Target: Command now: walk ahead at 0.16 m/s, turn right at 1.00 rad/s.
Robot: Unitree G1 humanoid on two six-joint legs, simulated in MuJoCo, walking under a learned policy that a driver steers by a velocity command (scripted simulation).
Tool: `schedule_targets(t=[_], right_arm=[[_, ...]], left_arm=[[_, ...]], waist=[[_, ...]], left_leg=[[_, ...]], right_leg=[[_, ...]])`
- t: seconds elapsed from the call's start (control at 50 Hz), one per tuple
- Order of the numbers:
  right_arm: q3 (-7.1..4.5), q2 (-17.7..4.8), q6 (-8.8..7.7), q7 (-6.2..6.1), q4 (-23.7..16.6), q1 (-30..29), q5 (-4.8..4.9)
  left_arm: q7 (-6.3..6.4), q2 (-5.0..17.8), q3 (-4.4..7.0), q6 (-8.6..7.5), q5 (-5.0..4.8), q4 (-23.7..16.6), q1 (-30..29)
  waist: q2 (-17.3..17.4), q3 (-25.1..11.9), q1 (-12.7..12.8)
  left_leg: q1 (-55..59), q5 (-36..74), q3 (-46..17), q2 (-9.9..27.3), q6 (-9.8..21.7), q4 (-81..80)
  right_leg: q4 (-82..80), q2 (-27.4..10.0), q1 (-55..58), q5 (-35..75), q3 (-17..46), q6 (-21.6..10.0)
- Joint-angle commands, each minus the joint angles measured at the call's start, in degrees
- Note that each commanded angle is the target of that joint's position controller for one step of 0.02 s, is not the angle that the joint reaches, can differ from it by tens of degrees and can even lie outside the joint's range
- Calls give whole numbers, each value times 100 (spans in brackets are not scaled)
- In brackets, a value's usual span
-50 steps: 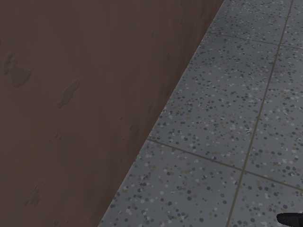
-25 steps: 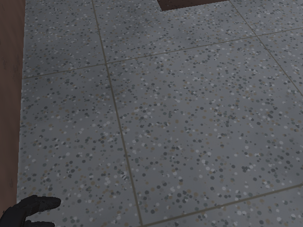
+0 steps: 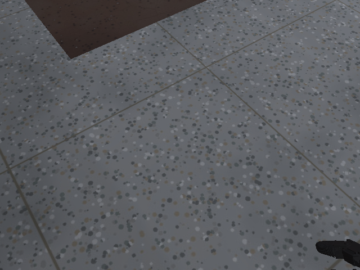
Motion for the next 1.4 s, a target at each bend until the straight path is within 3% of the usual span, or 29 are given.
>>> schedule_targets(t=[0.02,0.04,0.06,0.12,0.2,0.28,0.36,0.42,0.44,0.46,0.48,0.54,0.62,0.7,0.76,0.78,0.8,0.82,0.84,0.88,1.02,1.12,1.18,1.24,1.26,1.28,1.3,1.34,1.4], right_arm=[[-332,-1081,4,-91,177,1946,-19],[-351,-836,85,-155,-39,1241,-11],[-187,-394,127,-175,-104,888,-26],[-220,-518,145,-154,134,873,-60],[-361,-737,39,-68,371,1051,-48],[-523,-1024,90,-10,338,1014,-1],[-673,-1237,142,-49,271,930,-24],[-649,-1014,279,26,287,856,-39],[-529,-570,360,78,239,637,-69],[-270,196,407,121,-180,289,-83],[-325,-219,331,151,-692,-368,-218],[-457,-781,116,326,-315,191,-215],[-425,-704,218,457,-270,-90,-126],[-316,-494,235,537,-540,-735,23],[-502,-777,151,333,-187,701,46],[-653,-1050,139,177,209,2096,34],[-798,-1535,97,19,439,3444,-117],[-828,-1951,35,25,400,3310,-278],[-721,-1376,46,60,130,2030,-276],[-572,-627,74,101,37,1320,-237],[-472,-338,-302,221,776,1734,-84],[-514,-564,-358,142,1064,2032,-109],[-559,-968,-245,88,1147,2297,-75],[-611,-1266,13,80,967,1794,-115],[-506,-653,30,167,931,2034,-204],[-392,-256,-31,225,359,2413,-8],[-433,-673,-156,211,140,1541,-1],[-340,-482,-210,197,295,1409,28],[-262,-238,51,313,497,1691,-181]], left_arm=[[79,237,-6,-30,3,-551,971],[46,512,29,67,212,-394,568],[-62,654,58,139,232,-528,-218],[-264,363,2,350,111,-600,-459],[-311,155,-62,437,113,-766,-849],[-607,382,-21,489,53,-1135,-1530],[-747,213,-81,403,-29,-1090,-1630],[-607,106,-94,302,-28,-634,-542],[-478,301,-26,198,-35,-257,215],[-370,674,-72,103,-34,-501,64],[-230,925,17,72,81,-793,-81],[-57,706,10,-50,150,-726,-245],[-114,640,32,-397,138,-643,-129],[-90,820,134,-491,17,-554,66],[-85,931,159,-558,19,-646,-434],[-137,990,176,-575,60,-679,-676],[-150,474,28,-649,114,-803,-775],[-157,-353,-191,-662,-87,-1217,-632],[-135,-162,-243,-578,-71,-1121,-465],[-240,147,-179,-402,118,-937,-595],[-575,-207,-348,-71,119,-1537,-1696],[-715,-225,-453,-71,136,-1852,-2721],[-590,-151,-417,-127,114,-1641,-2255],[-303,477,-39,-186,114,-627,794],[-171,867,116,-150,139,-512,482],[-149,1405,182,-114,207,-818,-3],[-117,1185,205,-94,147,-828,302],[-32,750,116,-262,139,-575,-1],[30,130,-120,-541,55,-460,-263]], waist=[[1040,-3345,-295],[691,-2984,-384],[436,-2064,-494],[665,-1130,-406],[570,-1242,-329],[996,-1030,-390],[722,-657,-434],[-359,-646,34],[-1577,-446,431],[-2081,-177,229],[-1284,-358,404],[-779,-198,-111],[-272,-63,-185],[-576,-49,-50],[-562,-618,-918],[-125,-1314,-1666],[703,-2205,-2179],[2601,-2397,-1660],[2035,-1694,-987],[447,-936,-702],[266,-27,-365],[-70,489,-448],[292,-88,-119],[447,-1529,1266],[-548,-1394,631],[-1575,-2167,-123],[-549,-2262,299],[236,-824,-194],[198,-513,-723]], left_leg=[[4751,4649,-3005,3455,1254,160],[3885,2446,-3107,3081,1479,-356],[2964,1297,-2120,2481,1355,-676],[1784,1131,-567,1824,1021,-1066],[1735,1637,126,2001,1036,-958],[1055,-3789,204,2175,596,-1998],[684,-3978,945,2202,202,-2019],[247,-4279,1719,1832,-50,-241],[-898,-4462,2063,1274,-133,2259],[-2820,-4262,1424,740,-290,4079],[-3514,-3411,398,592,-354,3974],[-2987,-2112,272,793,-317,3659],[-1765,-1316,336,676,-417,2485],[-595,-845,301,448,-334,938],[2061,-1358,502,68,-168,576],[3705,-1645,541,91,-92,550],[5119,-3460,-441,1089,-44,313],[5203,-6094,-3463,2430,25,-1460],[4156,-6184,-4424,2599,217,-2049],[3027,-4648,-2616,2329,468,-1645],[2189,-1532,574,1917,270,-2233],[2479,475,2052,1529,221,-2643],[3268,4988,2212,1689,253,-1605],[2446,5261,2021,1760,442,2275],[815,-670,1796,1053,313,4280],[-1127,-3047,1081,292,61,6125],[-1556,-2303,245,390,115,6149],[-1426,-1787,241,863,139,5321],[-432,-1803,96,1232,-2,4315]], right_leg=[[3759,-300,-2177,-1081,-311,517],[3836,-702,-2306,-203,-625,543],[3569,-915,-2395,226,-793,610],[2784,-1229,-2097,413,-1040,783],[1865,-1452,-1905,646,-1231,587],[766,-1711,-1564,642,-1672,324],[-481,-1555,-709,402,-2315,157],[-1655,-1283,576,604,-2351,-131],[-2144,-1739,1177,-94,-1107,-469],[-2322,-2713,1159,-1248,1300,-915],[-3440,-3313,1027,-1521,2626,-1364],[-3509,-2712,1100,-209,1593,-1259],[-3840,-2230,355,1105,910,-1214],[-3762,-2252,204,2036,877,-1032],[-2765,-2193,-573,3982,784,-687],[-1081,-1726,-1165,4472,396,-501],[1151,-1111,-2068,3225,-73,-358],[2751,-565,-3404,-329,-282,-314],[3395,-987,-3744,447,-411,-376],[3156,-1697,-3601,1261,-843,-280],[2626,-2150,-4114,2383,-1038,-58],[420,-1929,-3501,2841,-2113,-390],[-139,-1222,-2280,2366,-2543,-696],[-1066,-819,1161,1658,-1949,-990],[-1013,-1595,2120,833,-757,-909],[-2103,-3069,3198,436,2544,-1625],[-2945,-2997,2987,242,2945,-1548],[-3228,-2822,1221,1043,1763,-1286],[-3509,-2249,-388,1757,684,-1097]])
